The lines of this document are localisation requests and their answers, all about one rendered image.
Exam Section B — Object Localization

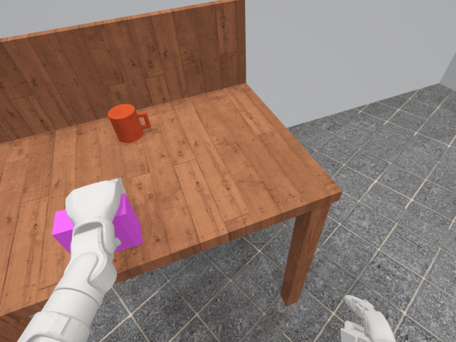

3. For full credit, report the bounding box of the robot left forearm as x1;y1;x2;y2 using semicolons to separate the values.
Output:
17;217;117;342

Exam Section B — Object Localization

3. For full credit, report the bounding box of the sponge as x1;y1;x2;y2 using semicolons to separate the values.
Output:
52;193;143;253

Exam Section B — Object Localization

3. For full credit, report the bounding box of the left robot hand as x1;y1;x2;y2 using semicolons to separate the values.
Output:
66;177;126;249

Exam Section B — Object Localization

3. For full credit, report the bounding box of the right robot hand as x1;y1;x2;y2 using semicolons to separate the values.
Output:
341;295;396;342

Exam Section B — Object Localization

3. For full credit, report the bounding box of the table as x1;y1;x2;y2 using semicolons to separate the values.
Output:
0;0;343;342

